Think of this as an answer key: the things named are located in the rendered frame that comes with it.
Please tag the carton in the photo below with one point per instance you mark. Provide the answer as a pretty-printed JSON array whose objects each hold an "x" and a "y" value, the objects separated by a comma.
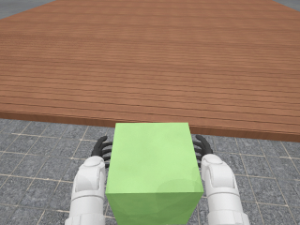
[{"x": 153, "y": 177}]

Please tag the robot right hand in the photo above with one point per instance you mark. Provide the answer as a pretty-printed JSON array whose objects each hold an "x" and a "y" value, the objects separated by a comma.
[{"x": 205, "y": 148}]

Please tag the robot right forearm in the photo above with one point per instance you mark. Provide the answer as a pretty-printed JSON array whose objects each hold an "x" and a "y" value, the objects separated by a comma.
[{"x": 222, "y": 193}]

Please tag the robot left hand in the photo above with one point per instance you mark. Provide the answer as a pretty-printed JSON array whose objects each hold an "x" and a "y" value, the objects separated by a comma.
[{"x": 98, "y": 152}]

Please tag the robot left forearm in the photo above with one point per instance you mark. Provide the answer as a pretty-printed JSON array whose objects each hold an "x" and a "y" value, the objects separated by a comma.
[{"x": 87, "y": 197}]

